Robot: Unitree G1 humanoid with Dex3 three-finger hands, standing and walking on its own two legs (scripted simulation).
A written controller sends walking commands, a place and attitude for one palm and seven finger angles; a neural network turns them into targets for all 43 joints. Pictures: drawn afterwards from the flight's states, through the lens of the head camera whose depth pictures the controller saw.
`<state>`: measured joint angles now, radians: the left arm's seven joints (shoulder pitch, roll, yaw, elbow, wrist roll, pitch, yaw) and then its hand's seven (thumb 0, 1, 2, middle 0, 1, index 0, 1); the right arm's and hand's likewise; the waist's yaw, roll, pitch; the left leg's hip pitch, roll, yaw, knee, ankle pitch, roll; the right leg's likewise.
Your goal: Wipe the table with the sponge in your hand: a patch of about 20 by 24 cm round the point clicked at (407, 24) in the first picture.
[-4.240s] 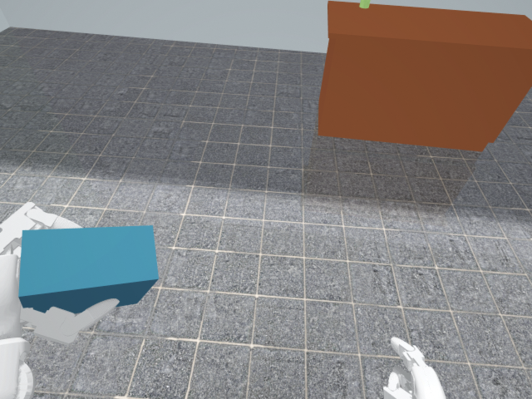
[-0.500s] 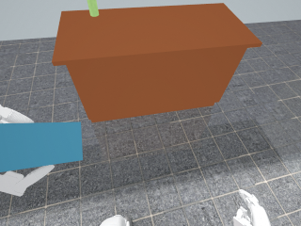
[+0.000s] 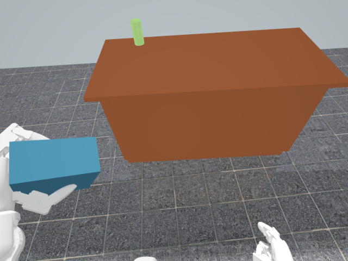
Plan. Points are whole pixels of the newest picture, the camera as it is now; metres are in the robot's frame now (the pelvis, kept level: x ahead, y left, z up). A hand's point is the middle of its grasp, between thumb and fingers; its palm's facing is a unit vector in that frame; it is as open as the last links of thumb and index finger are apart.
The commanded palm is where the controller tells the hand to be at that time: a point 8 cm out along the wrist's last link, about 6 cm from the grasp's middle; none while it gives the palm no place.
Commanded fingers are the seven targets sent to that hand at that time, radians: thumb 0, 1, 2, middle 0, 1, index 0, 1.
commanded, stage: walk to a spot facing it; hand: left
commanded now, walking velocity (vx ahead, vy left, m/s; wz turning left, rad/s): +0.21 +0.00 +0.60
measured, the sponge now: (68, 167) +0.24 +0.21 +0.15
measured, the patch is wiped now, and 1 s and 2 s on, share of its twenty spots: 0.00 0.00 0.00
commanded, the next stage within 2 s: turn to face it in 0.10 s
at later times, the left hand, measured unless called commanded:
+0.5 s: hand (45, 124) +0.31 +0.27 +0.19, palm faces +0.48 -0.79 -0.38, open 10.5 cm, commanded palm +0.25 +0.30 +0.19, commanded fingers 0.00 0.10 1.30 -1.20 -1.60 -1.20 -1.60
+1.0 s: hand (137, 120) +0.32 +0.10 +0.19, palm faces +0.16 -0.85 -0.50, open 10.5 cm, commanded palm +0.27 +0.17 +0.19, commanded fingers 0.00 0.10 1.30 -1.20 -1.60 -1.20 -1.60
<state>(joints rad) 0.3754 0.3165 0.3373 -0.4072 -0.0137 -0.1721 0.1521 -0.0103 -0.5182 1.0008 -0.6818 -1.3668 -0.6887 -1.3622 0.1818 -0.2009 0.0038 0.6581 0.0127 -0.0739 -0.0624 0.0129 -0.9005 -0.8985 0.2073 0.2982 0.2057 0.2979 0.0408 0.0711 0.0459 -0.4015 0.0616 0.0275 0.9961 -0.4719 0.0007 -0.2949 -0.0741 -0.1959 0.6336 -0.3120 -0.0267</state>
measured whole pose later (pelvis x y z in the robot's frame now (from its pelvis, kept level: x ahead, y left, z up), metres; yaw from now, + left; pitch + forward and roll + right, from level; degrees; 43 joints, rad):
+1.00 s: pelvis +0.06 -0.07 +0.01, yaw -11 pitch +0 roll +3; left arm 0.52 0.41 0.38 -0.55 -0.05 -0.21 0.15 -0.01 -0.53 1.01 -0.68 -1.38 -0.68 -1.37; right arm 0.17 -0.28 -0.05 0.59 0.01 -0.03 -0.04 0.01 -0.91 -0.90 0.20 0.30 0.20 0.30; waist -0.05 0.00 0.08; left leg -0.49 0.03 0.02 1.16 -0.40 -0.08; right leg -0.33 0.07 -0.05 0.50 -0.17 -0.12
